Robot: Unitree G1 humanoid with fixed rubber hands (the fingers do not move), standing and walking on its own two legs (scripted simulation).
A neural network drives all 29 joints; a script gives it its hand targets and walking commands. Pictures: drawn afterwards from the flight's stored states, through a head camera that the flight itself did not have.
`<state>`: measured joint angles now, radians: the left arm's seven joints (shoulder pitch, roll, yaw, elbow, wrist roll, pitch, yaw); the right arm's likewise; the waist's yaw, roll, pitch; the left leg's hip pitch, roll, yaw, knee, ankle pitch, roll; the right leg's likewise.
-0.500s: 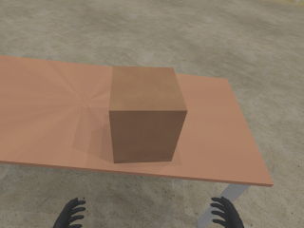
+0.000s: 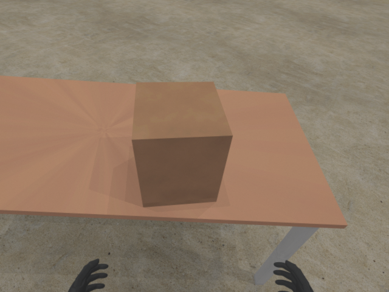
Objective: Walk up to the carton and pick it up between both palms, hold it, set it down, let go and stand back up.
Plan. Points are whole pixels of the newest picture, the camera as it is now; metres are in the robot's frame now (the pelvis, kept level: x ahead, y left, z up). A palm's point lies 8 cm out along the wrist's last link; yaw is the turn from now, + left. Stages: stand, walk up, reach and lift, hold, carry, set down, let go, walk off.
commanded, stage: let go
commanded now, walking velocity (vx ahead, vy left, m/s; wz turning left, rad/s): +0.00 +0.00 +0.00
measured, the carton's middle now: (178, 144) +0.49 +0.05 +0.03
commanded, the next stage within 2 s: stand in 0.32 s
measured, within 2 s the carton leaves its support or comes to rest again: neither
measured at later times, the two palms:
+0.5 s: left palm out of the picture +0.14 +0.25 -0.09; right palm out of the picture +0.11 -0.24 -0.11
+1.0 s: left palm out of the picture -0.01 +0.27 -0.13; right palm out of the picture +0.08 -0.22 -0.12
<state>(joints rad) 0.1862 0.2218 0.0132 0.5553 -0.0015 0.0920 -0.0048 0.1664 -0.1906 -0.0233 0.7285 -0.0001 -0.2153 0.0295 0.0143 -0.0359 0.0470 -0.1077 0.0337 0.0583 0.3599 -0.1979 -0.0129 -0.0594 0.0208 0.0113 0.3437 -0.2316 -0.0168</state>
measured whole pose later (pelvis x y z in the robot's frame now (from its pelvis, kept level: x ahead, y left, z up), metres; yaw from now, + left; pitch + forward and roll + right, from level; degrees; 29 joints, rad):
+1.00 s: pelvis -0.03 +0.00 -0.01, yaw +8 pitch +0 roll -1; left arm 0.32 0.25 0.03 0.80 0.03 0.01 0.01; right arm 0.32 -0.21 -0.01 0.75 -0.03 0.00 0.01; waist 0.02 0.00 -0.02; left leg -0.30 -0.01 -0.07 0.51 -0.20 0.00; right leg -0.19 -0.02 -0.11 0.47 -0.27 -0.01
